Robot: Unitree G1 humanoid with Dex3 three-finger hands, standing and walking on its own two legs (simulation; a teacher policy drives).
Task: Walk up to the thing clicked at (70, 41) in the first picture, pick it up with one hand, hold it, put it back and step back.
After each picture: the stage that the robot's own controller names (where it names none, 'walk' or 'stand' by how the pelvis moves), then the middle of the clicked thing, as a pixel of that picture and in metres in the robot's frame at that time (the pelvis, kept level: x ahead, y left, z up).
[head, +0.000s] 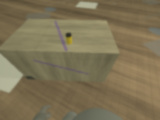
stand; (69, 38) +0.78 +0.27 -0.03
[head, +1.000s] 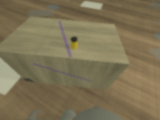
walk; (74, 43) +0.69 +0.17 -0.02
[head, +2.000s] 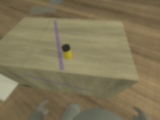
stand; (66, 52) +0.49 +0.23 +0.00
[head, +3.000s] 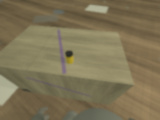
stand; (69, 57) +0.52 +0.21 -0.04
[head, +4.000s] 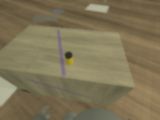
stand; (69, 58) +0.50 +0.21 -0.04
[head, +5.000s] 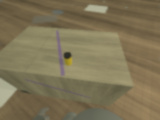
stand; (68, 59) +0.50 +0.21 -0.04
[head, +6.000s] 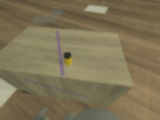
stand; (67, 59) +0.50 +0.22 -0.04
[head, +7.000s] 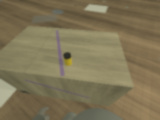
stand; (67, 59) +0.49 +0.22 -0.04
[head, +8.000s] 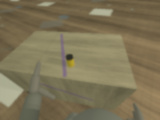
rise first; (70, 60) +0.49 +0.23 -0.03
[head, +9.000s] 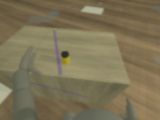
go down; (65, 58) +0.51 +0.22 -0.02
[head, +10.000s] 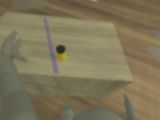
go down; (61, 53) +0.48 +0.21 +0.01
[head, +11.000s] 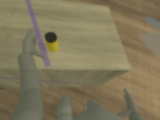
close in; (52, 42) +0.50 +0.22 +0.05
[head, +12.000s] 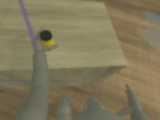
close; (48, 41) +0.51 +0.23 +0.06
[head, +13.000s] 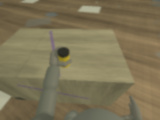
lift; (64, 58) +0.37 +0.17 +0.15
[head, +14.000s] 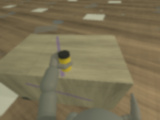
hold; (65, 61) +0.33 +0.17 +0.17
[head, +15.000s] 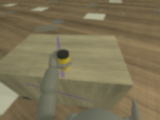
hold; (64, 60) +0.33 +0.18 +0.18
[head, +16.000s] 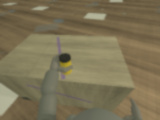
hold; (65, 64) +0.32 +0.17 +0.15
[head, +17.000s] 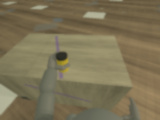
crouch; (62, 62) +0.33 +0.19 +0.15
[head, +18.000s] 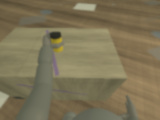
crouch; (56, 42) +0.47 +0.21 +0.18
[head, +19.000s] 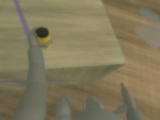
lower; (44, 38) +0.52 +0.23 +0.06
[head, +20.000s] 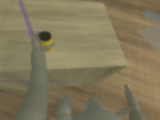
lower; (47, 42) +0.51 +0.23 +0.06
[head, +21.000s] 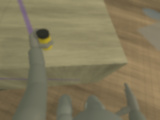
lower; (45, 40) +0.51 +0.24 +0.07
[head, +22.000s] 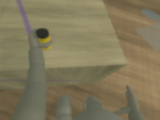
lower; (44, 39) +0.52 +0.24 +0.06
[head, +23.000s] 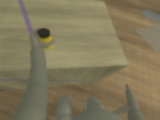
open; (45, 39) +0.52 +0.23 +0.06
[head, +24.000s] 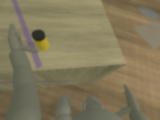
sink last; (41, 41) +0.51 +0.25 +0.06
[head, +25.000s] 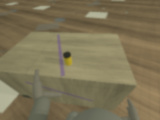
sink last; (67, 58) +0.50 +0.24 +0.01
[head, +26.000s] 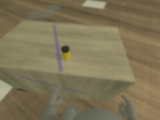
stand; (66, 53) +0.51 +0.23 +0.01
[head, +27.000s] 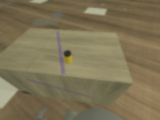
stand; (68, 57) +0.53 +0.22 -0.02
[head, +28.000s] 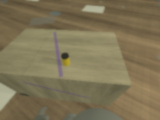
stand; (65, 59) +0.50 +0.23 -0.04
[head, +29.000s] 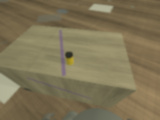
stand; (69, 58) +0.50 +0.21 -0.04
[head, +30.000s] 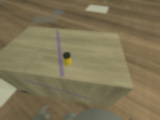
stand; (67, 59) +0.49 +0.22 -0.04
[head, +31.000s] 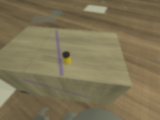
stand; (66, 58) +0.50 +0.23 -0.04
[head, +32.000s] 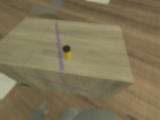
walk; (67, 52) +0.52 +0.23 -0.03
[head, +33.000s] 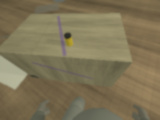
walk; (68, 39) +0.65 +0.26 -0.01
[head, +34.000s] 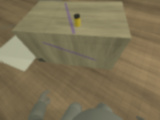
walk; (77, 20) +0.92 +0.20 -0.01
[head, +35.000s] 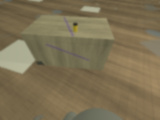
stand; (75, 27) +1.13 +0.28 -0.02
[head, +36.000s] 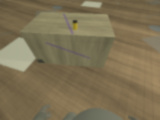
stand; (75, 25) +1.13 +0.26 -0.04
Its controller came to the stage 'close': yes
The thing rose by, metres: 0.21
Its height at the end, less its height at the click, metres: +0.00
